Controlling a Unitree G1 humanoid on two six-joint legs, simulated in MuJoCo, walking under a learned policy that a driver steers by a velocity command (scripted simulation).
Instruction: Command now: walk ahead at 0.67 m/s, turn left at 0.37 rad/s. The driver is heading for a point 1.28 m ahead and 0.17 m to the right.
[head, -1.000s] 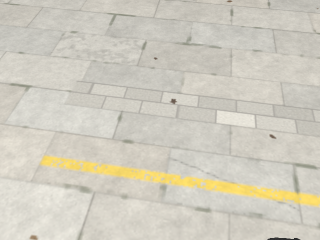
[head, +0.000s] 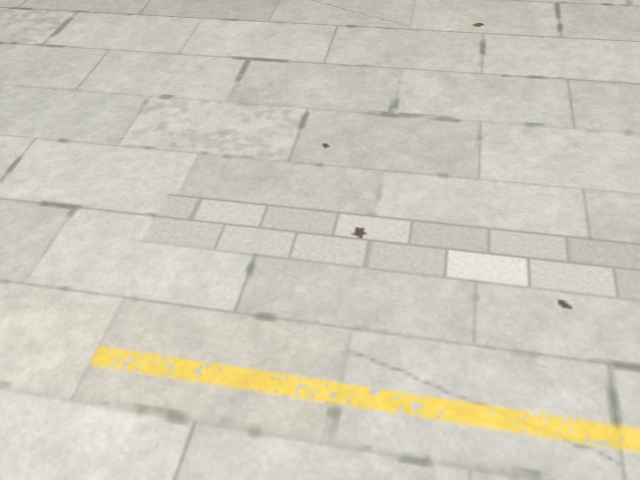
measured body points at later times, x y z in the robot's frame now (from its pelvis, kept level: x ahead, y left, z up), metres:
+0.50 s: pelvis +0.29 +0.07 +0.00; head +0.30 +0.07 +0.45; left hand +0.39 +0.34 -0.12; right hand +0.35 -0.22 -0.11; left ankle +0.26 +0.18 -0.74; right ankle +0.24 -0.05 -0.64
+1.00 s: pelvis +0.71 -0.08 +0.00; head +0.72 -0.08 +0.45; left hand +0.83 +0.17 -0.13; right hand +0.73 -0.35 -0.12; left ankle +0.85 +0.06 -0.64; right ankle +0.65 -0.07 -0.74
